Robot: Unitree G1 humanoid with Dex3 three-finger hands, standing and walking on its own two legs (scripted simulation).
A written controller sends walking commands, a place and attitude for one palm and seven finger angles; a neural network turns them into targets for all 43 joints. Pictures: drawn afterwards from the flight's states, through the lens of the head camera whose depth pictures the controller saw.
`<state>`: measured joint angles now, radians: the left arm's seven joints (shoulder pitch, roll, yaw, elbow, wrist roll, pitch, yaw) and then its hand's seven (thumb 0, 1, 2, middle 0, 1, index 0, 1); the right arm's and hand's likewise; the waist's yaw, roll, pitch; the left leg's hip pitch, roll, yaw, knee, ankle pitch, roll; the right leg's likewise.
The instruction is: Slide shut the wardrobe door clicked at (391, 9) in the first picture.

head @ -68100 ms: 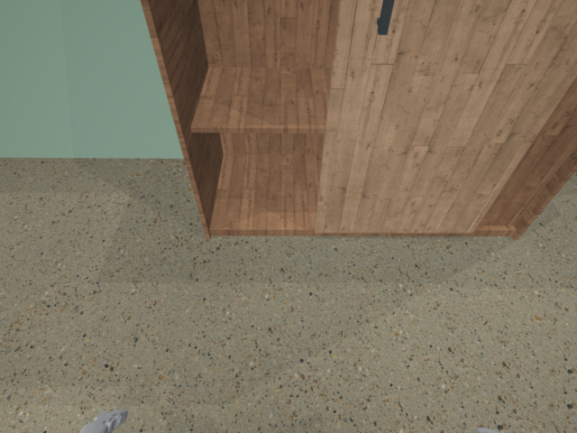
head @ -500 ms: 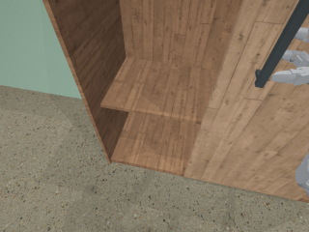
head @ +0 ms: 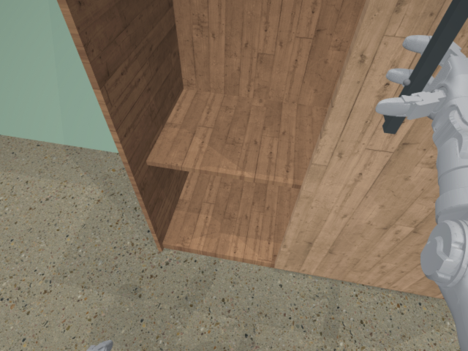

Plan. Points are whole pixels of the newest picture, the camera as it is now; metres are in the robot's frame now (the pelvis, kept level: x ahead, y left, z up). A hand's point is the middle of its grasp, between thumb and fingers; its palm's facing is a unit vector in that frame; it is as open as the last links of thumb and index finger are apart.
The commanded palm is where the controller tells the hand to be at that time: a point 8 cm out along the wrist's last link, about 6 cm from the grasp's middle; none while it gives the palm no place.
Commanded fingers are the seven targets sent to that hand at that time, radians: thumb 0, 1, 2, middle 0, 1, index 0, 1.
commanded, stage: slide the fingers in behind the handle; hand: right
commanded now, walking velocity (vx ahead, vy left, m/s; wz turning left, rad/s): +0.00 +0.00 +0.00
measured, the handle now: (418, 66) +0.54 -0.21 +0.25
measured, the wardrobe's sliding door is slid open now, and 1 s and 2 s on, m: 0.51 0.51 0.51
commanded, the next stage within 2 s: grip the handle and tug to test in 0.84 s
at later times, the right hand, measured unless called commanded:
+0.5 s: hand (406, 86) +0.48 -0.18 +0.24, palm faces +0.06 +1.00 -0.01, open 14.2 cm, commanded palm +0.46 -0.22 +0.23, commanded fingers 0.00 0.50 -0.30 0.30 1.20 0.30 1.20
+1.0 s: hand (407, 86) +0.48 -0.18 +0.24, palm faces +0.05 +1.00 +0.00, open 14.0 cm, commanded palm +0.46 -0.23 +0.23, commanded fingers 0.00 0.31 -0.38 0.32 1.23 0.32 1.23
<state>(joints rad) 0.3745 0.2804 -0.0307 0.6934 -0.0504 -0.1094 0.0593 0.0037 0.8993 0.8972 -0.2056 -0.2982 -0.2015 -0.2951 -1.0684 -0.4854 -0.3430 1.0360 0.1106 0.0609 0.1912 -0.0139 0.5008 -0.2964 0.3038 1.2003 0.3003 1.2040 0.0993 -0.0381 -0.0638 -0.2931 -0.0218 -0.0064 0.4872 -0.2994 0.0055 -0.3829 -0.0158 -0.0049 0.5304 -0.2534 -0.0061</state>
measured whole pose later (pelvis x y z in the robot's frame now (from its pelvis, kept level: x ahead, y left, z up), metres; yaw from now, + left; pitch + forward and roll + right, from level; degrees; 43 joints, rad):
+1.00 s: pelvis +0.00 +0.00 +0.00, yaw +0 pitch +5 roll +1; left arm 0.37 0.27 -0.03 0.70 -0.05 -0.10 0.05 0.00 0.90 0.90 -0.21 -0.30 -0.20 -0.30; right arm -1.03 -0.44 -0.30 0.95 0.12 0.11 0.15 -0.01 0.50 -0.30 0.29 1.20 0.29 1.20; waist 0.07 -0.04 -0.06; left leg -0.27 -0.01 0.00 0.48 -0.30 0.00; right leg -0.36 -0.01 0.00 0.53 -0.26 -0.01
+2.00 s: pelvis +0.01 +0.00 +0.00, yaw -1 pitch +6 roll +1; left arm 0.36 0.28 -0.02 0.71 -0.05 -0.12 0.05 0.00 0.90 0.90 -0.20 -0.30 -0.20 -0.29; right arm -1.04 -0.45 -0.28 0.97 0.14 0.09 0.15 0.01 -0.75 -0.82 0.41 1.40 0.37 1.40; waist 0.06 -0.04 -0.06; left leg -0.28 -0.02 0.02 0.48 -0.31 0.01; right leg -0.38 -0.01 0.02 0.53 -0.26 0.00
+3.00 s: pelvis +0.02 -0.01 +0.00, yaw -2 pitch +5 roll +1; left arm 0.28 0.24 -0.02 0.73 -0.05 -0.07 0.04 0.00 0.90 0.90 -0.20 -0.30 -0.20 -0.29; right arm -0.98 -0.32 -0.19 0.72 0.15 0.24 0.00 0.01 -0.78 -0.83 0.35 1.40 0.29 1.40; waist 0.01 -0.05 -0.05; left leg -0.22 0.01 0.05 0.45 -0.31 0.00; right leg -0.33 0.01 0.03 0.51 -0.27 -0.01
